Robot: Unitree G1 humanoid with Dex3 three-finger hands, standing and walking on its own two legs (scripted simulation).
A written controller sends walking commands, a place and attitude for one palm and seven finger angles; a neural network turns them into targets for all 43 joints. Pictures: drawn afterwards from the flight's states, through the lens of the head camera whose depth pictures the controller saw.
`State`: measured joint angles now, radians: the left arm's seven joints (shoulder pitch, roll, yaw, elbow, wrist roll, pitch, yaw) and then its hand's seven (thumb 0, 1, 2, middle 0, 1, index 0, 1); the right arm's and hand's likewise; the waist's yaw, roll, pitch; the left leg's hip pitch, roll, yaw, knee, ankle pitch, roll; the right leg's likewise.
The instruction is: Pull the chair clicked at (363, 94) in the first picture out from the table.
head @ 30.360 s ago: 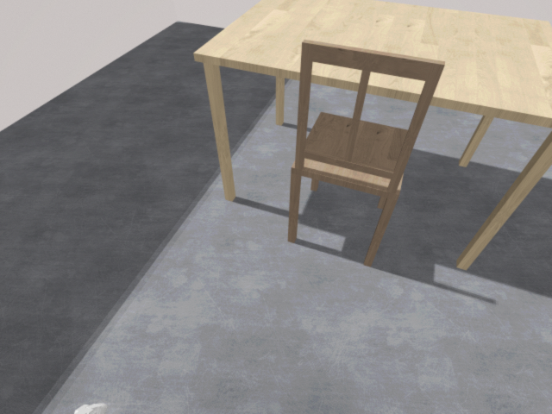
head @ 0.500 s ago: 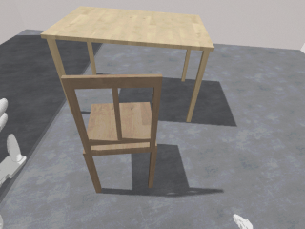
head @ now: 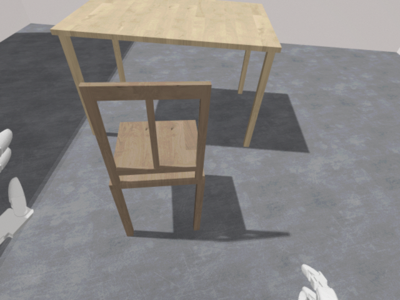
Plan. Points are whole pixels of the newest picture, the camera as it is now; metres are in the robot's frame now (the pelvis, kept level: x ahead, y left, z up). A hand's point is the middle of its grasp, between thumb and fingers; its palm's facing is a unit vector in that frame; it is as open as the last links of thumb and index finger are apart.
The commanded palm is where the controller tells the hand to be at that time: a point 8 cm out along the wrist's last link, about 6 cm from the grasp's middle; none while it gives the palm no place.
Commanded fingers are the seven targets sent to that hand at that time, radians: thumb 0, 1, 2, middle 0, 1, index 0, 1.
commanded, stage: let the arm hang, fingers relaxed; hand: left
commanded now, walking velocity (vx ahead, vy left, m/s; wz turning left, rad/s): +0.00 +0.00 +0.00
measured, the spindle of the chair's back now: (153, 137) +0.62 +0.18 -0.08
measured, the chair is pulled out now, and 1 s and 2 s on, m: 0.58 0.58 0.58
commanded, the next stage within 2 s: look to check the result in 1.20 s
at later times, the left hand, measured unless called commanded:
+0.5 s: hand out of the picture +0.00 +0.17 -0.17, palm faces +0.11 -0.97 -0.20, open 6.8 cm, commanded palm none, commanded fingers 0.00 0.90 0.90 -0.20 -0.30 -0.20 -0.30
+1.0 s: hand out of the picture -0.02 +0.12 -0.16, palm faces +0.07 -0.99 -0.15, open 7.3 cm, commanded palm none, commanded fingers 0.00 0.90 0.90 -0.20 -0.30 -0.20 -0.30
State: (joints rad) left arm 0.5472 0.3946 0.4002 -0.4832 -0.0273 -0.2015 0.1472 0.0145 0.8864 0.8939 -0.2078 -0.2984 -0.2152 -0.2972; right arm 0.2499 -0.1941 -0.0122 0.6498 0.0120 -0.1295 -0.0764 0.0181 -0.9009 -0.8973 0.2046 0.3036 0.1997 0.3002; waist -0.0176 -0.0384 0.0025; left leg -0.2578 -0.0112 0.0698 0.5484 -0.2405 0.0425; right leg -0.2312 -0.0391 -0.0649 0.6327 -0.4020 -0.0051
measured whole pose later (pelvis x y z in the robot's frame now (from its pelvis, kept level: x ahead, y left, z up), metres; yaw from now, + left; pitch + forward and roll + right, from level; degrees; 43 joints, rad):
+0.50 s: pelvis +0.00 -0.01 +0.01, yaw +3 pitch -1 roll -1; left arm 0.32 0.19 0.03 0.95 0.01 0.03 0.03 -0.06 1.02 0.89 -0.20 -0.30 -0.21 -0.30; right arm 0.30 -0.18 -0.01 0.98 -0.02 0.02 -0.02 0.00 -0.94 -0.90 0.20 0.30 0.20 0.30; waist 0.01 -0.01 0.07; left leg -0.26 0.00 0.00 0.48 -0.20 0.02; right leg -0.17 -0.01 -0.13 0.45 -0.26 -0.02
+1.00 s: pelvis +0.00 -0.03 +0.01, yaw +2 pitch -3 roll +0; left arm 0.32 0.08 -0.02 1.11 0.00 0.00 0.04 0.01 0.91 0.89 -0.20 -0.30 -0.20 -0.29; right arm 0.35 -0.08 0.01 1.11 -0.01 0.01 -0.03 0.01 -0.91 -0.90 0.20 0.30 0.20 0.30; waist -0.01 0.03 0.05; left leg -0.22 0.01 0.02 0.45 -0.19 0.00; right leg -0.15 0.00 -0.11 0.45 -0.26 -0.04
